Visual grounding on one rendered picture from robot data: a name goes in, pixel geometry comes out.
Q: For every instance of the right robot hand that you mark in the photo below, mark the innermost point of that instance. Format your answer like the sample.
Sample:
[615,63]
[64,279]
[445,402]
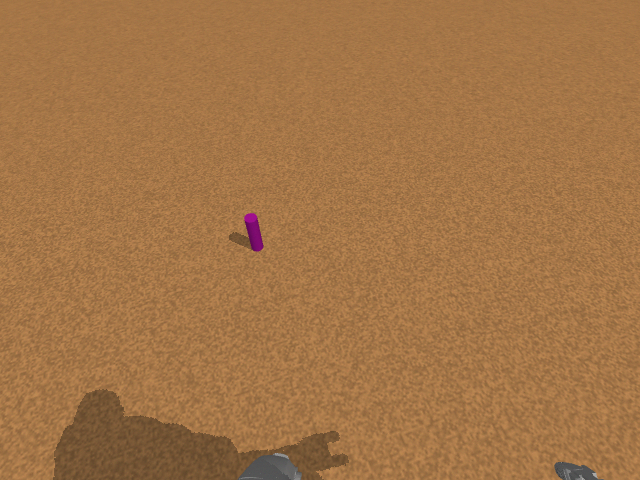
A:
[569,471]

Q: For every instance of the can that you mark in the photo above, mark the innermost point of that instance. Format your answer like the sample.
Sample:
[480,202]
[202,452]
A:
[253,230]

